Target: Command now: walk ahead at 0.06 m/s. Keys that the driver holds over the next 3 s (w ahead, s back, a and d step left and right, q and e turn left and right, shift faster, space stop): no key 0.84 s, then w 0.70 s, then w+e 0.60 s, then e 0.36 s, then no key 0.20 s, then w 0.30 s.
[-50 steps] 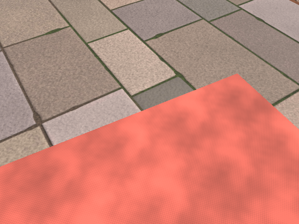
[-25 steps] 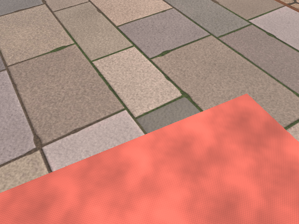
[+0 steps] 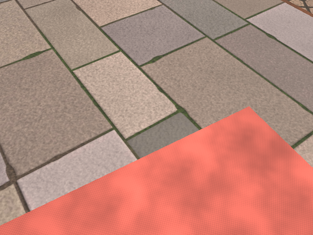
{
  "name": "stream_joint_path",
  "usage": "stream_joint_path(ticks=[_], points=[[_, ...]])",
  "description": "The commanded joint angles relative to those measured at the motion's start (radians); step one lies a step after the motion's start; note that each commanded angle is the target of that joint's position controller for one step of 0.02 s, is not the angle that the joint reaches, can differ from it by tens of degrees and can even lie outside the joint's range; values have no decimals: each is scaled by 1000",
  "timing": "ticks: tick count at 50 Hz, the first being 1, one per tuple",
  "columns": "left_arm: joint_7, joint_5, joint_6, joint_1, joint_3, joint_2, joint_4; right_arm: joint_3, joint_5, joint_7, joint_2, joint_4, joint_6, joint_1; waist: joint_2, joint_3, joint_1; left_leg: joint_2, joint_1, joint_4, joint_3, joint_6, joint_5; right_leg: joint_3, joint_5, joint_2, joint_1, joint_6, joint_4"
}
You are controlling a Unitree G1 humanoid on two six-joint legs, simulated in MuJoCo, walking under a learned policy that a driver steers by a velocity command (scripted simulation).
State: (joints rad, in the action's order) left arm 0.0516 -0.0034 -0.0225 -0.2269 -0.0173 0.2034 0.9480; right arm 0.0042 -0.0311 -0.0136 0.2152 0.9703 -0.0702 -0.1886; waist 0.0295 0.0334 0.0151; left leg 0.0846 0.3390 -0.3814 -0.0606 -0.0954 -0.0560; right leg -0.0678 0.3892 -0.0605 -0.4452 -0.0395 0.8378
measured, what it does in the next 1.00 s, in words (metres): steps on the spot: right foot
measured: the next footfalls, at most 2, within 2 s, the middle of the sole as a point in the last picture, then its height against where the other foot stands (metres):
right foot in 0.10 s outside the picture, level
right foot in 1.64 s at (186, 215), level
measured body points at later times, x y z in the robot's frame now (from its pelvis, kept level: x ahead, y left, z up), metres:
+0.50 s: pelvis +0.06 -0.03 +0.00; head +0.08 -0.03 +0.45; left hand +0.06 +0.20 -0.15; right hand +0.10 -0.27 -0.15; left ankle +0.09 +0.07 -0.73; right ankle +0.05 -0.14 -0.73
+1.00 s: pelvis +0.09 -0.03 +0.00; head +0.09 -0.03 +0.45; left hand +0.07 +0.20 -0.16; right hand +0.12 -0.27 -0.16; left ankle +0.09 +0.07 -0.73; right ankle +0.04 -0.14 -0.73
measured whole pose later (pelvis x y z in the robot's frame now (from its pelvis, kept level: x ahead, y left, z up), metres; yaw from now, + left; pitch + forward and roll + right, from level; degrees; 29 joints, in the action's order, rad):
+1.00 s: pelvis +0.09 -0.03 +0.00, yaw +1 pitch +0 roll +0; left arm 0.04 0.02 -0.05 -0.36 -0.04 0.16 1.09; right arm 0.03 0.03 0.03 0.18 1.11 -0.04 -0.25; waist 0.01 0.00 0.00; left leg 0.02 0.28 -0.61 -0.02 -0.07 -0.40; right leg 0.01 0.43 0.01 -0.19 0.06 0.58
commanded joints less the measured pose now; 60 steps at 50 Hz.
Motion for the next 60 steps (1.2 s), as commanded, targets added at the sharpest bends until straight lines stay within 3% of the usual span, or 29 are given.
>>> stream_joint_path(ticks=[1,4,5,6,7,9,11,14,20,29,42,43,45,47,50,52,54,56,57,58,59,60], points=[[7,-4,37,-176,-17,62,24,31,18,22,149,-68,5,72,-142,-108,-62,-262,137,205,231,-138,-323,43,-117,16,268,11,-137],[0,-25,40,-166,-21,53,36,17,35,33,103,-50,20,49,-107,-32,-75,-224,213,196,235,-48,-563,62,-137,25,328,57,-280],[1,-30,36,-164,-19,63,32,13,38,32,91,-38,23,20,-66,6,-66,-194,207,155,218,-6,-574,13,-126,-16,306,82,-383],[3,-18,32,-134,-36,136,38,25,41,37,106,-30,28,-40,36,50,-4,-126,154,112,144,23,-490,-19,30,-33,186,115,-431],[0,-11,21,-118,-36,117,49,25,34,46,104,-23,33,-38,97,61,-2,-94,30,47,91,40,-394,-30,172,-23,51,121,-495],[-3,-13,-4,-69,-29,78,50,23,23,54,77,-8,40,-56,136,40,24,-89,-105,-26,72,44,-263,-43,189,-22,-18,95,-561],[-6,-6,-21,-51,-30,63,49,23,14,54,73,12,44,-76,93,20,29,-94,-130,-36,71,39,-211,-35,116,-16,8,79,-543],[-6,2,-28,-96,-31,60,66,23,23,50,75,26,41,-64,5,15,3,-108,-88,-18,86,25,-209,-4,-17,5,88,78,-491],[-11,3,-25,-141,-27,56,87,20,31,43,60,50,37,-62,-31,-39,-14,-111,-125,-54,84,25,-34,23,-226,18,176,83,-430],[-13,4,-9,-145,-23,35,103,23,37,50,61,78,54,-65,-29,-19,-12,-114,-149,-77,88,27,44,40,-306,31,199,79,-417],[-7,3,-1,-133,-25,24,125,33,37,54,53,102,62,-34,-24,5,-12,-114,-158,-61,93,31,12,50,-257,38,207,72,-435],[-6,3,0,-157,-24,16,139,32,36,53,43,115,63,-53,-24,-19,-13,-101,-168,-60,81,28,-100,62,-149,48,217,76,-440],[-2,15,2,-159,-35,44,137,45,50,55,69,122,63,-65,-14,36,-11,-77,-97,-76,71,5,-498,55,180,57,159,116,-426],[0,27,-17,-159,-36,47,118,46,58,53,68,106,41,-54,-25,120,-16,-112,-9,-61,125,-24,-658,0,338,20,92,155,-432],[-11,34,-61,-197,-41,54,114,45,63,37,49,89,-9,-49,1,128,-28,-132,49,-119,150,-38,-572,-89,307,-39,122,201,-440],[-21,38,-76,-266,-50,85,124,40,64,22,25,59,-33,4,66,115,-57,-91,158,-229,83,-22,-467,-223,314,-114,242,254,-522],[-28,39,-84,-289,-62,135,129,30,67,10,-1,27,-53,44,159,134,-52,-77,262,-352,19,-19,-348,-420,207,-257,333,319,-593],[-34,35,-86,-262,-59,123,114,36,67,0,24,25,-65,28,119,116,-24,-92,247,-326,24,-31,-360,-372,-38,-262,365,299,-538],[-38,37,-81,-223,-59,129,98,39,70,-3,27,42,-67,-26,106,96,12,-86,141,-254,14,-36,-344,-305,-99,-235,318,270,-505],[-40,35,-76,-141,-56,132,68,52,74,-3,44,87,-64,-150,86,62,83,-67,-98,-152,15,-49,-292,-202,-199,-170,181,222,-447],[-42,34,-79,-45,-51,123,24,80,65,0,108,141,-58,-319,-20,21,160,-128,-345,-43,158,-82,-269,-59,-379,-58,7,155,-227],[-41,35,-96,-30,-36,60,-16,119,61,0,241,172,-52,-485,-314,-40,196,-346,-582,113,566,-194,-251,121,-281,103,-245,66,190]])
